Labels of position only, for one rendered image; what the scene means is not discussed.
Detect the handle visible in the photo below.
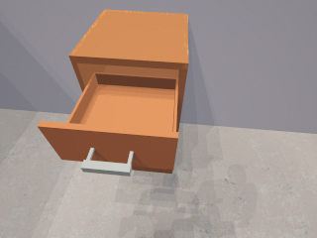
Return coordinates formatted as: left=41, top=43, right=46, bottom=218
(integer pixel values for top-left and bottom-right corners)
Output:
left=80, top=148, right=134, bottom=177

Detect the cabinet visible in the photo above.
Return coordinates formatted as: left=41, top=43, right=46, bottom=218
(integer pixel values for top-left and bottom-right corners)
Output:
left=69, top=9, right=189, bottom=174

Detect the drawer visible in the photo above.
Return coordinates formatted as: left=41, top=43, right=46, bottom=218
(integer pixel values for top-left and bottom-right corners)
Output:
left=37, top=72, right=178, bottom=171

